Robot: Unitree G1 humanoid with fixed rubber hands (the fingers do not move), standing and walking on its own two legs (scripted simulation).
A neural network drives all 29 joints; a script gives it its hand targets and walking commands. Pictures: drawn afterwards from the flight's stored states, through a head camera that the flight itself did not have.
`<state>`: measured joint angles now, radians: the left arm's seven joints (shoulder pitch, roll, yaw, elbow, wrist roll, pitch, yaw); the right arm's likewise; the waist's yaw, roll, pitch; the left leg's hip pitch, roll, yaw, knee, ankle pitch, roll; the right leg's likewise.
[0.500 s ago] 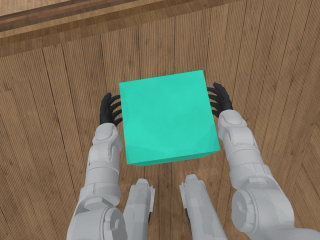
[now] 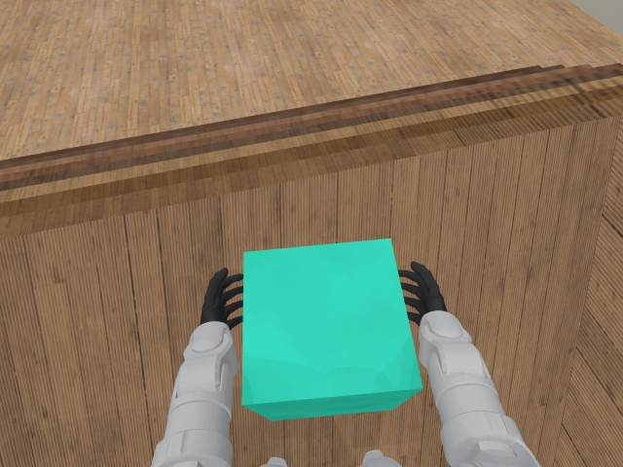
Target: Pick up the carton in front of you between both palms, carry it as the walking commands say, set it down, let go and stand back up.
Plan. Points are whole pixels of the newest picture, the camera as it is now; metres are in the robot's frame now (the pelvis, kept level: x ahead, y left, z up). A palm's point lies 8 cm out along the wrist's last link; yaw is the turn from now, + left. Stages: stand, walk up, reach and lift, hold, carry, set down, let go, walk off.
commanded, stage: reach and lift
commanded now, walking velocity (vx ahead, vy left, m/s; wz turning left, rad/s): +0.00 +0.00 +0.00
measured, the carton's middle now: (325, 338) +0.33 +0.00 -0.11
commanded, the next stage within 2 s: hold in 1.34 s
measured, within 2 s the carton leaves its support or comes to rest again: neither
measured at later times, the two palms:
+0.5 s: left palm (188, 306) +0.30 +0.15 +0.08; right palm (453, 307) +0.29 -0.15 +0.07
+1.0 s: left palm (187, 297) +0.30 +0.15 +0.09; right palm (456, 296) +0.30 -0.15 +0.08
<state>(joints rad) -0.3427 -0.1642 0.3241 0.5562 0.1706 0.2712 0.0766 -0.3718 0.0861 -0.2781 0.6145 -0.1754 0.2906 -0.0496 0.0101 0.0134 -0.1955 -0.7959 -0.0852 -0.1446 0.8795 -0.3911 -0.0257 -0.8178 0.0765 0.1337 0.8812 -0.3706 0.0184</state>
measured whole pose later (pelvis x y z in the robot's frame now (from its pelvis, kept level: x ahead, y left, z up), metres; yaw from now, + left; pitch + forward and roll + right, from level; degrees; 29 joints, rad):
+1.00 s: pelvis +0.01 +0.00 +0.05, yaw +0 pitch -4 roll +0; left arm -0.32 -0.17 0.29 0.38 0.31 0.62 0.00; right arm -0.30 0.16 -0.26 0.37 -0.30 0.66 -0.03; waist 0.01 0.01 -0.03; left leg -0.13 -0.04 -0.15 0.42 -0.22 -0.01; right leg -0.15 0.05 0.13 0.42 -0.20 0.01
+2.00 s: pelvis +0.00 +0.00 +0.06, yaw +0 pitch -7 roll +0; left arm -0.34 -0.17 0.28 0.31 0.32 0.73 -0.01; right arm -0.31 0.16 -0.25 0.30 -0.31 0.77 -0.02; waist 0.01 0.01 -0.01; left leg -0.05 -0.04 -0.14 0.38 -0.20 -0.01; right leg -0.06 0.04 0.12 0.37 -0.18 0.01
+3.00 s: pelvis +0.06 +0.02 +0.05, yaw +0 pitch +4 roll -1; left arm -0.19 -0.12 0.15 -0.11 0.14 0.99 0.07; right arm -0.20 0.14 -0.10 -0.07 -0.15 1.02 -0.09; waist 0.00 0.01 -0.15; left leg -0.21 0.03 0.01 0.45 -0.31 0.00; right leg -0.36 -0.03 -0.07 0.68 -0.47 0.00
